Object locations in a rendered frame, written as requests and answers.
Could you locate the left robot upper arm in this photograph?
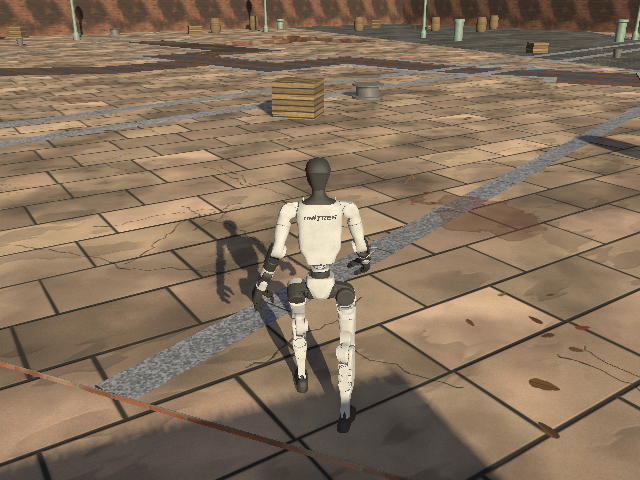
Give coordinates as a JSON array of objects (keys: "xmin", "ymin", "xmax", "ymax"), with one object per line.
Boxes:
[{"xmin": 271, "ymin": 202, "xmax": 298, "ymax": 259}]

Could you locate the robot left hand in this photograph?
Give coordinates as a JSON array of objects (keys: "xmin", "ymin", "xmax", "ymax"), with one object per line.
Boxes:
[{"xmin": 252, "ymin": 285, "xmax": 274, "ymax": 315}]

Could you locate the robot right hand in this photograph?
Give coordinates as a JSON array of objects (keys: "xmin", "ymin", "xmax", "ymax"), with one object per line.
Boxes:
[{"xmin": 347, "ymin": 258, "xmax": 370, "ymax": 275}]

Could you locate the robot left forearm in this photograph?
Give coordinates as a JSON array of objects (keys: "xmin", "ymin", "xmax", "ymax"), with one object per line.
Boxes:
[{"xmin": 256, "ymin": 243, "xmax": 279, "ymax": 291}]

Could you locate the humanoid robot torso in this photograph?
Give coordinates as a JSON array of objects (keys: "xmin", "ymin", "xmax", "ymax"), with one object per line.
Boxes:
[{"xmin": 296, "ymin": 196, "xmax": 343, "ymax": 300}]

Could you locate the robot right forearm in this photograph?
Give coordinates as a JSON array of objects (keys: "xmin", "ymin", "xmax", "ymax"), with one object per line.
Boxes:
[{"xmin": 356, "ymin": 237, "xmax": 371, "ymax": 264}]

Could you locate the right robot upper arm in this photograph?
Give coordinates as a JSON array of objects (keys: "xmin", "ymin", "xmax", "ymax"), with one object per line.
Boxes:
[{"xmin": 339, "ymin": 200, "xmax": 367, "ymax": 253}]

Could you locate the robot right thigh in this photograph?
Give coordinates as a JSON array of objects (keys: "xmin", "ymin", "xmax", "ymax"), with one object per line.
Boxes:
[{"xmin": 334, "ymin": 280, "xmax": 357, "ymax": 364}]

